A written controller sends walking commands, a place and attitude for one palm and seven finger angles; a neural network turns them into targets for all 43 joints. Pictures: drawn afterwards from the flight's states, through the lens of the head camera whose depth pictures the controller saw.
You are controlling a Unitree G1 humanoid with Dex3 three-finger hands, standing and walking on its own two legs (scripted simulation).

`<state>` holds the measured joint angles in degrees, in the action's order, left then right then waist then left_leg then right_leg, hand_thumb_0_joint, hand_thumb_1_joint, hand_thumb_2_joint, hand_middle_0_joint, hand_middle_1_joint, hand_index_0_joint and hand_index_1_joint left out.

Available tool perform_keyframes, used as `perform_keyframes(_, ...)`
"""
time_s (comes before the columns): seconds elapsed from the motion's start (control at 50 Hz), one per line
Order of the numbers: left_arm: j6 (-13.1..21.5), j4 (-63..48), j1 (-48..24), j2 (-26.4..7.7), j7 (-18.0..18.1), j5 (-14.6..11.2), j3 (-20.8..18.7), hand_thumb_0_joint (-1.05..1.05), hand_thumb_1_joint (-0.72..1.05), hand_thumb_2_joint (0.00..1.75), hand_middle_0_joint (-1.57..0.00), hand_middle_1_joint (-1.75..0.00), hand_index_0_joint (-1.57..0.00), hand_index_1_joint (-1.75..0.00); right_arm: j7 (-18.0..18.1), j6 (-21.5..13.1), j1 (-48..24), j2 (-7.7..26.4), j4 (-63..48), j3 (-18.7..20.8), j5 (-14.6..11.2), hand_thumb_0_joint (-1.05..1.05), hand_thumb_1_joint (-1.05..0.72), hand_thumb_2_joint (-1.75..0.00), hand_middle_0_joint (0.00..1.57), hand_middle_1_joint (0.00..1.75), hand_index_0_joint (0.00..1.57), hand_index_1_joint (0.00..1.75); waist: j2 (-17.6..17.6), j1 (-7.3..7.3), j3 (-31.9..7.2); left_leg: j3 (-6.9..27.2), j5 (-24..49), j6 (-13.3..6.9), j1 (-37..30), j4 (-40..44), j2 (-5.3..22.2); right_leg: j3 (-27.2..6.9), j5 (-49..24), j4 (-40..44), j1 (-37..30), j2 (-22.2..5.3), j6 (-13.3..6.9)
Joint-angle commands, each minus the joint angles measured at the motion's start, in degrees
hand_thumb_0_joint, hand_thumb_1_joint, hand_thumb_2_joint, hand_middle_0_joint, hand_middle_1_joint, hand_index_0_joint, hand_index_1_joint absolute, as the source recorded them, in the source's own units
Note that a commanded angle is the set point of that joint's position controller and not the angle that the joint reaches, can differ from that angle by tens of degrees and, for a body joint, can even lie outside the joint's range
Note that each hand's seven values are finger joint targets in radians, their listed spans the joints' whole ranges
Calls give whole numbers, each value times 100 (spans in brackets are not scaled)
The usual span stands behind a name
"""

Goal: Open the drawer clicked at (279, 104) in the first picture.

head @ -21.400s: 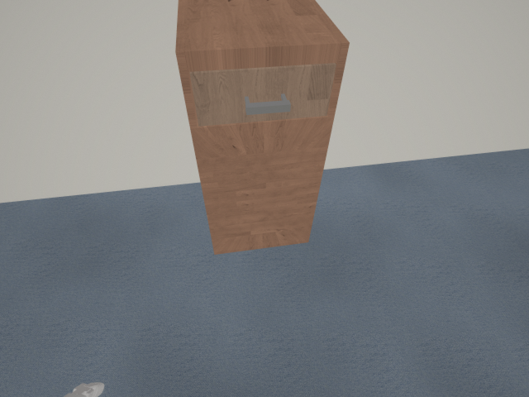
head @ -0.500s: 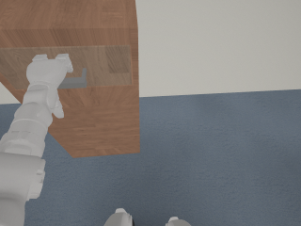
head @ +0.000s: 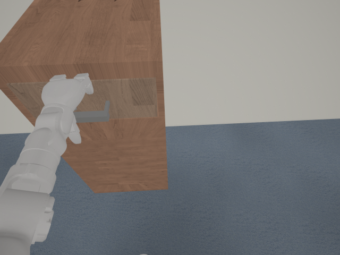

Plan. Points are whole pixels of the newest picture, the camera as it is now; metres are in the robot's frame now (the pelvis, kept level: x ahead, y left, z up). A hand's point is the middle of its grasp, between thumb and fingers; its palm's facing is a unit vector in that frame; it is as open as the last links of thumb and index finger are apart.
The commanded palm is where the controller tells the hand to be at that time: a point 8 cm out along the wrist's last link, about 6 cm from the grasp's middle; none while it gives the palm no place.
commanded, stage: lift the fingers back up to retry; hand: left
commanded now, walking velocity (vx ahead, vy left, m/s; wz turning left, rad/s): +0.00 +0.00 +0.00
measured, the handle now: (88, 110) +0.50 +0.23 +0.02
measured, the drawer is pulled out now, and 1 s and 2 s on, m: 0.00 0.00 0.00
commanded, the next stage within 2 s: re-aim the fingers above the handle in 0.04 s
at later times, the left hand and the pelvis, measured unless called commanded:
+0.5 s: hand (75, 109) +0.45 +0.24 +0.08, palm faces -0.04 -0.04 -1.00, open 13.7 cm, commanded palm +0.44 +0.24 +0.14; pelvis +0.00 -0.01 +0.00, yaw +0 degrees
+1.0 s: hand (73, 110) +0.45 +0.24 +0.08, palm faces -0.04 -0.03 -1.00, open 13.8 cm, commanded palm +0.43 +0.24 +0.14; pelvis -0.01 -0.01 +0.00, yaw +0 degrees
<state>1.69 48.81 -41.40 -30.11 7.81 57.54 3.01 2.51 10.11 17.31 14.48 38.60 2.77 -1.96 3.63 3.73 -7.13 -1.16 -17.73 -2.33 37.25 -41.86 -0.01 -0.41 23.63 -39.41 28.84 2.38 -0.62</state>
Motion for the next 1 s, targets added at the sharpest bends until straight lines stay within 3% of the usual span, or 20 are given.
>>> perform_keyframes(0.0,216,-1213,-2386,-1638,84,17,-626,0,-50,30,-30,-120,-30,-120,113,-58,381,911,-491,297,27,0,-90,-90,20,30,20,30,-101,22,-2080,66,2258,-99,-2316,256,-80,76,-2300,504,-3,148,-132)
perform_keyframes(0.02,244,-1234,-2388,-1481,62,-15,-491,0,-50,30,-30,-120,-30,-120,114,-57,365,905,-506,301,39,0,-90,-90,20,30,20,30,-6,62,-1958,34,2220,-106,-2294,232,-95,74,-2312,526,39,139,-141)
perform_keyframes(0.08,336,-1182,-2312,-1621,60,-27,-647,0,-50,30,-30,-120,-30,-120,108,-26,339,908,-519,297,40,0,-90,-90,20,30,20,30,-254,46,-1885,13,2199,-118,-2115,210,-107,37,-2452,524,-103,120,-131)
perform_keyframes(0.14,356,-1173,-2412,-1743,121,40,-696,0,-50,30,-30,-120,-30,-120,109,-12,321,909,-517,299,20,0,-90,-90,20,30,20,30,-141,64,-1830,-14,2039,-113,-2007,195,-122,21,-2383,502,9,119,-111)
perform_keyframes(0.16,341,-1157,-2419,-1587,133,22,-554,0,-50,30,-30,-120,-30,-120,103,-13,316,902,-526,303,21,0,-90,-90,20,30,20,30,-76,79,-1813,0,2028,-107,-2025,185,-133,25,-2345,493,38,125,-127)
perform_keyframes(0.18,354,-1199,-2527,-1505,129,-10,-512,0,-50,30,-30,-120,-30,-120,96,-25,337,887,-512,312,31,0,-90,-90,20,30,20,30,-98,127,-1852,-15,2073,-119,-2071,161,-123,18,-2375,506,30,118,-124)
perform_keyframes(0.2,370,-1226,-2601,-1690,152,42,-621,0,-50,30,-30,-120,-30,-120,107,-21,354,904,-497,319,17,0,-90,-90,20,30,20,30,-81,119,-1957,-1,2032,-113,-2090,153,-122,2,-2335,483,75,127,-107)
perform_keyframes(0.26,412,-1419,-2620,-1667,181,8,-642,0,-50,30,-30,-120,-30,-120,92,-33,409,898,-489,352,60,0,-90,-90,20,30,20,30,178,62,-2299,2,2365,-102,-2291,71,-138,5,-2613,393,-25,145,-139)
perform_keyframes(0.32,377,-1211,-2484,-1656,188,-24,-656,0,-50,30,-30,-120,-30,-120,87,-18,414,909,-431,353,47,0,-90,-90,20,30,20,30,-35,118,-2073,6,2274,-123,-2131,49,-140,3,-2635,421,3,152,-121)
perform_keyframes(0.38,398,-1415,-2651,-1540,180,-56,-556,0,-50,30,-30,-120,-30,-120,81,-28,422,901,-417,362,62,0,-90,-90,20,30,20,30,-13,139,-2216,-21,2409,-129,-2179,45,-144,-9,-2815,421,-98,138,-121)
perform_keyframes(0.42,354,-1198,-2427,-1829,177,-41,-790,0,-50,30,-30,-120,-30,-120,92,-9,427,934,-389,351,50,0,-90,-90,20,30,20,30,-95,80,-2126,-30,2285,-131,-2030,67,-156,-23,-2864,423,-184,139,-110)
perform_keyframes(0.5,428,-1429,-2586,-1777,169,4,-713,0,-50,30,-30,-120,-30,-120,88,-12,400,902,-416,355,30,0,-90,-90,20,30,20,30,34,87,-2268,-21,2303,-129,-2129,92,-154,-38,-2767,422,-120,151,-101)
perform_keyframes(0.52,399,-1286,-2506,-1647,179,-6,-623,0,-50,30,-30,-120,-30,-120,86,-12,394,898,-395,360,33,0,-90,-90,20,30,20,30,125,112,-2056,-4,2190,-119,-2117,106,-148,4,-2569,438,16,162,-132)
perform_keyframes(0.58,420,-1368,-2471,-1513,199,-57,-592,0,-50,30,-30,-120,-30,-120,69,-25,410,896,-425,369,49,0,-90,-90,20,30,20,30,7,97,-2110,28,2264,-114,-2237,130,-112,39,-2467,448,46,175,-146)
perform_keyframes(0.66,268,-962,-2340,-1692,258,5,-709,0,-50,30,-30,-120,-30,-120,73,-27,372,914,-418,329,17,0,-90,-90,20,30,20,30,-149,65,-1770,-1,1812,-114,-1898,225,-113,40,-2158,506,65,155,-124)
perform_keyframes(0.68,254,-933,-2491,-1802,268,9,-764,0,-50,30,-30,-120,-30,-120,91,-26,395,952,-408,305,26,0,-90,-90,20,30,20,30,-285,91,-1794,26,1776,-112,-1830,252,-104,45,-2117,503,6,143,-128)
perform_keyframes(0.8,255,-945,-2452,-1924,300,103,-855,0,-50,30,-30,-120,-30,-120,92,-45,402,916,-468,309,17,0,-90,-90,20,30,20,30,-100,2,-2124,-17,1909,-106,-1949,233,-105,15,-2243,456,-101,140,-118)
perform_keyframes(0.88,251,-909,-2427,-1814,245,54,-755,0,-50,30,-30,-120,-30,-120,112,-61,375,945,-490,297,20,0,-90,-90,20,30,20,30,-198,55,-1921,-3,1770,-113,-1886,281,-86,25,-2098,525,-71,130,-126)
perform_keyframes(0.92,277,-958,-2576,-1672,241,71,-582,0,-50,30,-30,-120,-30,-120,120,-81,371,933,-483,316,12,0,-90,-90,20,30,20,30,-13,122,-1773,8,1625,-109,-1977,291,-86,33,-1895,555,166,142,-126)
perform_keyframes(0.98,369,-1205,-2774,-1383,217,10,-387,0,-50,30,-30,-120,-30,-120,119,-126,446,912,-451,351,33,0,-90,-90,20,30,20,30,19,195,-1951,67,1749,-103,-2243,277,-54,55,-1831,554,272,149,-142)
